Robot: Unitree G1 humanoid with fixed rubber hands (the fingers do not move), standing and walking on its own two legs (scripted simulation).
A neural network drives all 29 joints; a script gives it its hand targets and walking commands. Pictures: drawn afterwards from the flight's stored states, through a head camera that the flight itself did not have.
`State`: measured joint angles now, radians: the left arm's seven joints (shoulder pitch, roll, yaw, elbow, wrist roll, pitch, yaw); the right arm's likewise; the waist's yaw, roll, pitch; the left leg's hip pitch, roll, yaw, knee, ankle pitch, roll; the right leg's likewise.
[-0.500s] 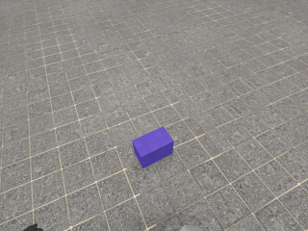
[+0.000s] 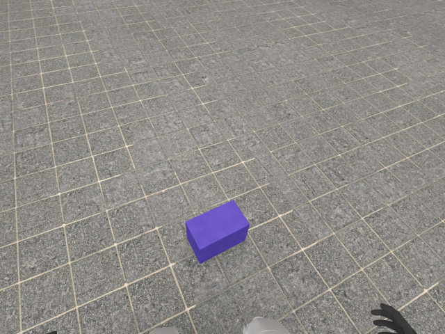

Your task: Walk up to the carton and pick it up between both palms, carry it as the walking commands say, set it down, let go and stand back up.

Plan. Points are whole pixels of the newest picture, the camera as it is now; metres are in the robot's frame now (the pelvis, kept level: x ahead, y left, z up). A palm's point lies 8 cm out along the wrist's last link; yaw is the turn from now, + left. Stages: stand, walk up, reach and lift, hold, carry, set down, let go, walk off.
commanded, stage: walk up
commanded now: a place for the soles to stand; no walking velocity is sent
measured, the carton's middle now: (216, 231) +0.60 -0.02 -0.68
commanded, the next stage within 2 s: none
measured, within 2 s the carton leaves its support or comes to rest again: neither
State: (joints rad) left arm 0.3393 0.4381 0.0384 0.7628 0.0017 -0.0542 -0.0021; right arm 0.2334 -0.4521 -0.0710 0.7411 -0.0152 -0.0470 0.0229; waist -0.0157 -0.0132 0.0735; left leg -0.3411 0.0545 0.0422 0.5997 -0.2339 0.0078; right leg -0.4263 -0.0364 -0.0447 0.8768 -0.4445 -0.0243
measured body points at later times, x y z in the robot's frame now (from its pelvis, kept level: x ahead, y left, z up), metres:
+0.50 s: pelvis +0.04 -0.01 +0.01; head +0.05 -0.01 +0.46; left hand +0.17 +0.31 -0.09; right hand +0.16 -0.33 -0.10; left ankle +0.05 +0.12 -0.73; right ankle +0.06 -0.13 -0.73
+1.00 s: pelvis +0.04 -0.02 +0.02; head +0.06 -0.01 +0.47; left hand +0.15 +0.32 -0.09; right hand +0.13 -0.34 -0.10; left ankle +0.05 +0.12 -0.73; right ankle +0.05 -0.14 -0.70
